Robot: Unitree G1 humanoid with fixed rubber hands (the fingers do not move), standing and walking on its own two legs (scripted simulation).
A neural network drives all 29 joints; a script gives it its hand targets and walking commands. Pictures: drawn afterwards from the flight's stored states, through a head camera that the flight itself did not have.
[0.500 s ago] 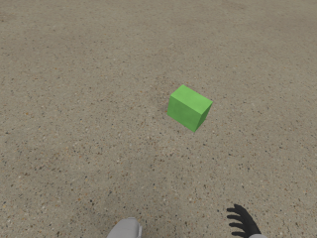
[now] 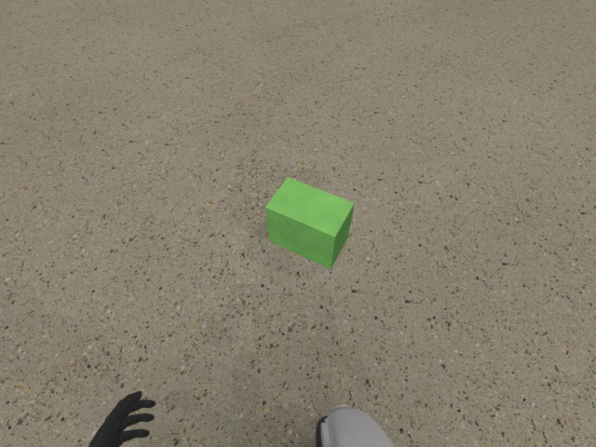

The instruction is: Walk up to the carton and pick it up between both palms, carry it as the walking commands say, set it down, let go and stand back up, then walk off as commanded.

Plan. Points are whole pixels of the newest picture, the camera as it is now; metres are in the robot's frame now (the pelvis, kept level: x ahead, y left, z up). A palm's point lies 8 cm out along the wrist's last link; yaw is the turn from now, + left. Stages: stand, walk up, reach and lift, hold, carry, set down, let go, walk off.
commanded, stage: walk up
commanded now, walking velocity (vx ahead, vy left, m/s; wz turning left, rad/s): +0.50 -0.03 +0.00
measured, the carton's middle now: (309, 223) +0.88 -0.12 -0.64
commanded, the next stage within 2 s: none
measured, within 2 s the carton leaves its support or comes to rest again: neither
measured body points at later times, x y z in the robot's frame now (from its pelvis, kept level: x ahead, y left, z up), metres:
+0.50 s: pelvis +0.18 +0.00 +0.03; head +0.23 -0.02 +0.47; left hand +0.13 +0.24 -0.09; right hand +0.33 -0.23 -0.11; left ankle +0.24 +0.15 -0.67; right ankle +0.10 -0.10 -0.72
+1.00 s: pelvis +0.29 -0.02 +0.01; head +0.30 -0.03 +0.46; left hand +0.40 +0.24 -0.10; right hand +0.34 -0.26 -0.14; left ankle +0.29 +0.15 -0.71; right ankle +0.33 -0.13 -0.72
